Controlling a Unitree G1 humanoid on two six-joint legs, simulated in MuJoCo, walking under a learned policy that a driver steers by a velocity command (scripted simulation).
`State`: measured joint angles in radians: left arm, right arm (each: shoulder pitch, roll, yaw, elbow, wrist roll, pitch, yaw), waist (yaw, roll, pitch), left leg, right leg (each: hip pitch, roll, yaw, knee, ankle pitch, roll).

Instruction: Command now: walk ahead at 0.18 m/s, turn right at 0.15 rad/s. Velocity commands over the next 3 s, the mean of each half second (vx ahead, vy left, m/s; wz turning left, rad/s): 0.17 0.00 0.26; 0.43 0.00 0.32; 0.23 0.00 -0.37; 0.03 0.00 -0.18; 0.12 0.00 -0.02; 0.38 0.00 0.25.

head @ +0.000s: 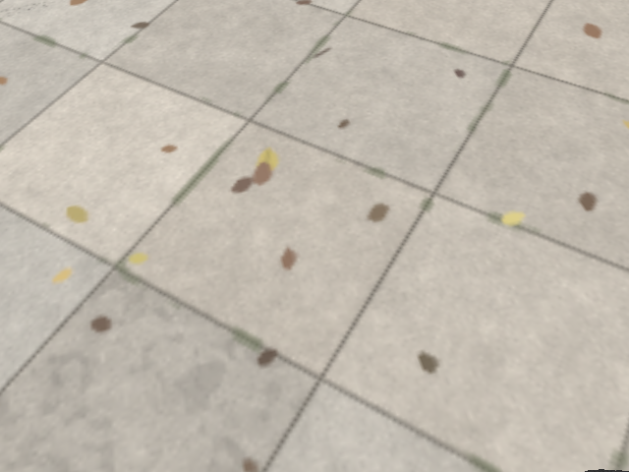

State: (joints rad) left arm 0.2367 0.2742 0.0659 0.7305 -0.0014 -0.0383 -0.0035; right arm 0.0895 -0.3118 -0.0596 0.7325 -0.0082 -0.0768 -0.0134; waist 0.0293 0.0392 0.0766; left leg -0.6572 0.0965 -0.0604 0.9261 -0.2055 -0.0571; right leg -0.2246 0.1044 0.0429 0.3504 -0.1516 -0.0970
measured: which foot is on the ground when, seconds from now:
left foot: up 0.00-0.18, down 0.20-0.54, up 0.56-0.94, down 0.96-1.00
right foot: down 0.00-0.20, up 0.22-0.52, down 0.54-0.98, up 1.00-1.00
